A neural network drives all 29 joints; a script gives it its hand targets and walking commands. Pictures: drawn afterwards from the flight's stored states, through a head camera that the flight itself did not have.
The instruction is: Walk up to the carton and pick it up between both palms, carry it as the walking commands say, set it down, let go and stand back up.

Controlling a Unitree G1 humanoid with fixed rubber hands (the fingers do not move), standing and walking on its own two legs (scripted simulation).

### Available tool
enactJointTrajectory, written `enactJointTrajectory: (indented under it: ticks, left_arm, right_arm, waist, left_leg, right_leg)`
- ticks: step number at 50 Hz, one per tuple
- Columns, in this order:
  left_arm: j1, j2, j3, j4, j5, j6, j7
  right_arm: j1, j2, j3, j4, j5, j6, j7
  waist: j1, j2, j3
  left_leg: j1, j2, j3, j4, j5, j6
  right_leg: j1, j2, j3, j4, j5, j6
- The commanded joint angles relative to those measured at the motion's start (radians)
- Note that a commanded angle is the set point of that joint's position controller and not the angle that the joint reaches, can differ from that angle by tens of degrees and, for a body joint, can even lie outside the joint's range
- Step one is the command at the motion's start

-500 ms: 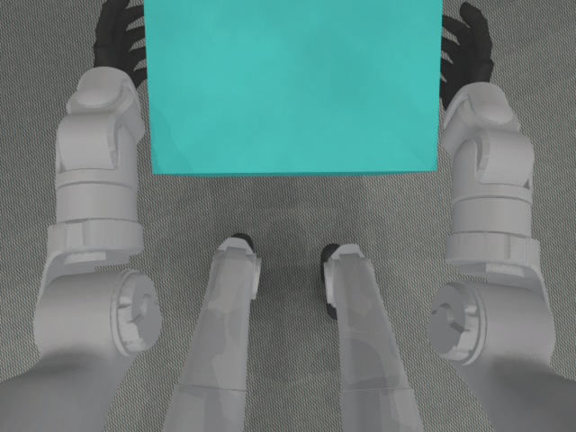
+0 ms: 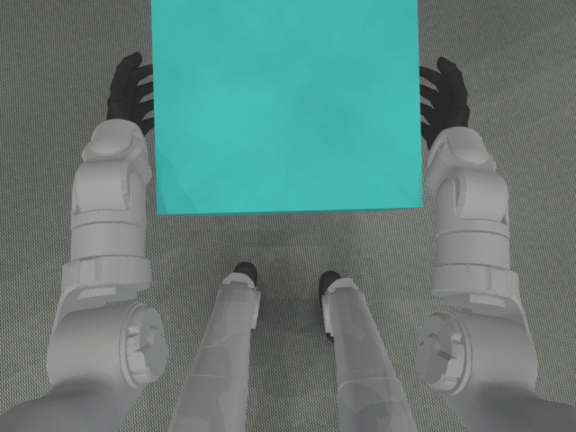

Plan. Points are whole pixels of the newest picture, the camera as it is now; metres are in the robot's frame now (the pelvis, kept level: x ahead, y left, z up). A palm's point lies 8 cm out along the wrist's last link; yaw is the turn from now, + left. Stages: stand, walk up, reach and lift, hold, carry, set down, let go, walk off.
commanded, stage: reach and lift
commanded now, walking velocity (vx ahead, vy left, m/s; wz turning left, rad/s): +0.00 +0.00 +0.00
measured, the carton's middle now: (287, 112) +0.51 +0.02 -0.12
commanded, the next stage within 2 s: none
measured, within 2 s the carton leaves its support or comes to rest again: neither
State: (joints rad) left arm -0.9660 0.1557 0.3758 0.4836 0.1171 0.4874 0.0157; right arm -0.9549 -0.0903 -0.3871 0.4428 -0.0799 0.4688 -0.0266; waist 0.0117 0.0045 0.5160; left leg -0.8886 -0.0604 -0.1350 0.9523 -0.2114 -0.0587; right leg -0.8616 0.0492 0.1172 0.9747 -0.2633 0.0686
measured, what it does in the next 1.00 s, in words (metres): rises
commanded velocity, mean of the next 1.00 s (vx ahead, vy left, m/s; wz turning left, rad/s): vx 0.00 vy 0.00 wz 0.00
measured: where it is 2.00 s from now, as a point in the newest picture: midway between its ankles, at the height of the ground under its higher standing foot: (287, 314)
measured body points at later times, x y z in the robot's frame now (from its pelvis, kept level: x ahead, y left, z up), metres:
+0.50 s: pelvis +0.07 +0.00 +0.05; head +0.15 +0.01 +0.50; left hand +0.46 +0.19 +0.06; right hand +0.45 -0.19 +0.06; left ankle +0.15 +0.13 -0.66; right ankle +0.13 -0.15 -0.66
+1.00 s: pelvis +0.16 -0.01 +0.09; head +0.15 +0.00 +0.54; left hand +0.43 +0.20 +0.09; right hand +0.44 -0.18 +0.10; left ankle +0.15 +0.13 -0.66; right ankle +0.13 -0.15 -0.66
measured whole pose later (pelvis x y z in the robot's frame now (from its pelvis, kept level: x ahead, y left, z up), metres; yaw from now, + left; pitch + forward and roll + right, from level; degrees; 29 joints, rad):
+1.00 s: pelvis +0.16 -0.01 +0.09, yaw +0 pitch +2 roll +0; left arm -0.13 -0.02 0.26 0.21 0.22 0.66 -0.07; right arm -0.12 0.13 -0.24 0.16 -0.21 0.65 0.03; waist 0.00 -0.02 -0.08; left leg -0.16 -0.01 -0.13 0.24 -0.13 -0.03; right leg -0.12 0.00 0.10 0.24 -0.16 0.02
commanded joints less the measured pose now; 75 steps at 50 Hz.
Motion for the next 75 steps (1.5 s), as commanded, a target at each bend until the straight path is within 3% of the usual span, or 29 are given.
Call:
enactJointTrajectory:
  ticks: [1, 4, 5, 10, 11, 12, 13, 14, 16, 17, 18, 19, 20, 24, 25, 27, 30, 32, 37, 38, 39, 42, 45, 51, 54, 59, 64, 70, 75]
  left_arm:
    - [-0.68, -1.115, -0.749, -0.183, -0.247, -0.053, -0.374]
    - [-0.666, -1.146, -0.798, -0.302, -0.273, -0.06, -0.371]
    - [-0.634, -1.13, -0.749, -0.188, -0.242, -0.053, -0.373]
    - [-0.613, -1.168, -0.776, -0.228, -0.233, -0.055, -0.371]
    - [-0.608, -1.177, -0.779, -0.226, -0.228, -0.054, -0.374]
    - [-0.596, -1.188, -0.785, -0.2, -0.215, -0.057, -0.374]
    - [-0.601, -1.199, -0.819, -0.269, -0.241, -0.057, -0.366]
    - [-0.581, -1.199, -0.805, -0.21, -0.224, -0.055, -0.369]
    - [-0.573, -1.214, -0.788, -0.235, -0.229, -0.059, -0.369]
    - [-0.511, -1.172, -0.696, -0.105, -0.178, -0.055, -0.374]
    - [-0.471, -1.205, -0.686, -0.077, -0.173, -0.054, -0.376]
    - [-0.518, -1.208, -0.685, -0.095, -0.177, -0.061, -0.381]
    - [-0.4, -1.237, -0.653, -0.032, -0.152, -0.046, -0.381]
    - [-0.36, -1.2, -0.533, 0.001, -0.115, -0.029, -0.397]
    - [-0.323, -1.185, -0.468, 0.11, -0.082, -0.011, -0.401]
    - [-0.245, -1.145, -0.406, 0.189, -0.032, 0.001, -0.407]
    - [-0.104, -1.097, -0.354, 0.181, -0.005, 0.017, -0.413]
    - [-0.046, -1.075, -0.361, 0.141, -0.007, 0.026, -0.409]
    - [0.068, -1.132, -0.613, -0.134, -0.145, 0.056, -0.412]
    - [0.097, -1.122, -0.656, -0.208, -0.166, 0.051, -0.41]
    - [0.086, -1.116, -0.691, -0.265, -0.181, 0.063, -0.401]
    - [0.18, -1.098, -0.767, -0.38, -0.196, 0.081, -0.377]
    - [0.26, -1.092, -0.808, -0.426, -0.178, 0.105, -0.359]
    - [0.292, -1.104, -0.871, -0.55, -0.218, 0.133, -0.333]
    - [0.31, -1.066, -0.817, -0.485, -0.156, 0.168, -0.314]
    - [0.247, -1.076, -0.765, -0.438, -0.127, 0.184, -0.307]
    - [0.17, -1.067, -0.66, -0.32, -0.101, 0.186, -0.332]
    - [0.027, -1.056, -0.703, -0.34, -0.148, 0.153, -0.372]
    - [0.024, -1.079, -0.69, -0.313, -0.141, 0.148, -0.393]
  right_arm:
    - [-0.706, 1.008, 0.738, -0.119, 0.212, -0.046, 0.413]
    - [-0.677, 1.022, 0.808, -0.227, 0.239, -0.049, 0.418]
    - [-0.691, 0.976, 0.745, -0.17, 0.217, -0.052, 0.419]
    - [-0.626, 0.985, 0.736, -0.128, 0.194, -0.052, 0.441]
    - [-0.579, 0.984, 0.706, -0.098, 0.158, -0.05, 0.443]
    - [-0.601, 0.997, 0.714, -0.118, 0.176, -0.061, 0.449]
    - [-0.61, 1.003, 0.742, -0.18, 0.192, -0.065, 0.445]
    - [-0.531, 0.979, 0.672, -0.08, 0.155, -0.058, 0.449]
    - [-0.542, 1.008, 0.706, -0.114, 0.164, -0.057, 0.453]
    - [-0.506, 1.017, 0.651, 0.008, 0.121, -0.045, 0.453]
    - [-0.501, 1.055, 0.674, -0.01, 0.146, -0.047, 0.46]
    - [-0.528, 1.037, 0.663, -0.011, 0.122, -0.051, 0.464]
    - [-0.417, 1.072, 0.645, 0.018, 0.116, -0.037, 0.464]
    - [-0.343, 1.085, 0.562, 0.067, 0.063, -0.011, 0.461]
    - [-0.301, 1.046, 0.477, 0.186, 0.022, 0.008, 0.466]
    - [-0.294, 1.019, 0.436, 0.203, 0.014, 0.011, 0.479]
    - [-0.168, 1.039, 0.421, 0.199, -0.006, 0.035, 0.461]
    - [-0.118, 1.038, 0.439, 0.163, 0.015, 0.044, 0.449]
    - [0.068, 1.08, 0.641, -0.095, 0.089, 0.062, 0.391]
    - [0.081, 1.122, 0.716, -0.192, 0.11, 0.066, 0.375]
    - [0.086, 1.11, 0.735, -0.224, 0.123, 0.077, 0.362]
    - [0.198, 1.119, 0.815, -0.318, 0.14, 0.102, 0.334]
    - [0.312, 1.084, 0.796, -0.348, 0.103, 0.122, 0.319]
    - [0.329, 1.028, 0.867, -0.476, 0.131, 0.153, 0.32]
    - [0.336, 0.971, 0.789, -0.41, 0.093, 0.185, 0.33]
    - [0.187, 0.948, 0.81, -0.428, 0.104, 0.191, 0.356]
    - [0.114, 0.959, 0.758, -0.313, 0.082, 0.203, 0.376]
    - [0.062, 1.061, 0.751, -0.262, 0.091, 0.175, 0.378]
    - [0.057, 1.082, 0.741, -0.251, 0.09, 0.172, 0.374]
  waist:
    - [-0.013, 0.011, -2.215]
    - [-0.017, 0.008, -2.366]
    - [-0.016, 0.001, -2.192]
    - [-0.022, 0.058, -2.1]
    - [-0.072, 0.042, -2.057]
    - [-0.046, 0.068, -2.017]
    - [-0.065, 0.076, -2.1]
    - [-0.11, 0.096, -1.953]
    - [-0.077, 0.044, -1.956]
    - [-0.053, 0.016, -1.711]
    - [-0.023, 0.02, -1.658]
    - [-0.058, 0.008, -1.643]
    - [-0.034, 0.018, -1.551]
    - [0.012, 0.0, -1.309]
    - [-0.007, 0.006, -1.116]
    - [0.039, 0.024, -0.979]
    - [0.067, -0.037, -0.95]
    - [0.095, -0.022, -0.93]
    - [0.026, -0.033, -1.061]
    - [0.039, -0.075, -1.132]
    - [0.006, -0.051, -1.114]
    - [0.001, -0.046, -1.141]
    - [-0.038, 0.051, -1.055]
    - [-0.042, 0.05, -1.048]
    - [-0.021, 0.075, -0.871]
    - [0.009, 0.037, -0.786]
    - [0.023, -0.01, -0.661]
    - [-0.009, -0.058, -0.847]
    - [-0.002, 0.026, -0.895]
  left_leg:
    - [0.653, -0.063, 0.159, -0.139, 0.099, 0.031]
    - [0.781, -0.065, 0.152, -0.156, 0.226, 0.03]
    - [0.718, -0.055, 0.148, -0.179, 0.138, 0.029]
    - [0.788, -0.052, 0.135, -0.242, 0.111, 0.023]
    - [0.804, -0.048, 0.125, -0.257, 0.094, 0.015]
    - [0.816, -0.047, 0.132, -0.264, 0.095, 0.013]
    - [0.9, -0.046, 0.12, -0.284, 0.146, 0.009]
    - [0.825, -0.039, 0.118, -0.291, 0.103, 0.001]
    - [0.857, -0.046, 0.13, -0.32, 0.108, 0.01]
    - [0.722, -0.037, 0.134, -0.334, 0.036, 0.023]
    - [0.719, -0.043, 0.142, -0.357, 0.027, 0.028]
    - [0.709, -0.042, 0.135, -0.369, -0.013, 0.028]
    - [0.708, -0.044, 0.15, -0.376, 0.065, 0.024]
    - [0.654, -0.038, 0.176, -0.44, -0.037, 0.035]
    - [0.607, -0.025, 0.156, -0.468, -0.116, 0.041]
    - [0.586, -0.024, 0.172, -0.518, -0.165, 0.037]
    - [0.664, -0.031, 0.18, -0.564, -0.03, 0.056]
    - [0.716, -0.032, 0.178, -0.591, 0.056, 0.059]
    - [0.871, -0.056, 0.147, -0.615, 0.481, 0.041]
    - [0.859, -0.064, 0.146, -0.619, 0.52, 0.047]
    - [0.889, -0.062, 0.128, -0.629, 0.527, 0.043]
    - [0.912, -0.072, 0.109, -0.648, 0.642, 0.037]
    - [0.956, -0.074, 0.098, -0.648, 0.71, 0.025]
    - [1.052, -0.054, 0.079, -0.658, 0.676, 0.013]
    - [1.011, -0.047, 0.079, -0.691, 0.573, 0.007]
    - [0.956, -0.057, 0.084, -0.726, 0.29, 0.02]
    - [0.855, -0.058, 0.127, -0.742, 0.061, 0.034]
    - [0.88, -0.058, 0.15, -0.696, 0.12, 0.033]
    - [0.864, -0.066, 0.152, -0.702, 0.127, 0.032]
  right_leg:
    - [0.451, 0.065, -0.138, -0.167, 0.092, -0.039]
    - [0.575, 0.073, -0.141, -0.181, 0.226, -0.041]
    - [0.495, 0.067, -0.136, -0.197, 0.133, -0.038]
    - [0.483, 0.065, -0.136, -0.257, 0.1, -0.06]
    - [0.457, 0.072, -0.153, -0.273, 0.094, -0.063]
    - [0.432, 0.072, -0.157, -0.281, 0.094, -0.063]
    - [0.514, 0.073, -0.156, -0.288, 0.147, -0.067]
    - [0.438, 0.074, -0.16, -0.301, 0.12, -0.068]
    - [0.521, 0.07, -0.154, -0.329, 0.122, -0.061]
    - [0.429, 0.066, -0.147, -0.346, 0.041, -0.056]
    - [0.453, 0.064, -0.147, -0.363, 0.036, -0.056]
    - [0.448, 0.067, -0.153, -0.373, 0.002, -0.059]
    - [0.453, 0.076, -0.159, -0.377, 0.069, -0.06]
    - [0.477, 0.061, -0.131, -0.454, -0.026, -0.066]
    - [0.388, 0.052, -0.134, -0.477, -0.116, -0.068]
    - [0.417, 0.045, -0.137, -0.531, -0.168, -0.067]
    - [0.536, 0.038, -0.113, -0.606, -0.046, -0.049]
    - [0.588, 0.037, -0.102, -0.625, 0.04, -0.041]
    - [0.84, 0.044, -0.066, -0.648, 0.572, -0.03]
    - [0.928, 0.043, -0.053, -0.643, 0.69, -0.021]
    - [0.913, 0.045, -0.056, -0.642, 0.676, -0.021]
    - [0.954, 0.055, -0.05, -0.648, 0.818, -0.017]
    - [0.896, 0.078, -0.064, -0.672, 0.765, -0.025]
    - [0.917, 0.08, -0.079, -0.69, 0.622, -0.034]
    - [0.876, 0.079, -0.09, -0.721, 0.488, -0.045]
    - [0.878, 0.071, -0.097, -0.739, 0.304, -0.053]
    - [0.848, 0.061, -0.097, -0.761, 0.096, -0.049]
    - [0.857, 0.049, -0.08, -0.741, 0.174, -0.038]
    - [0.916, 0.056, -0.084, -0.735, 0.209, -0.038]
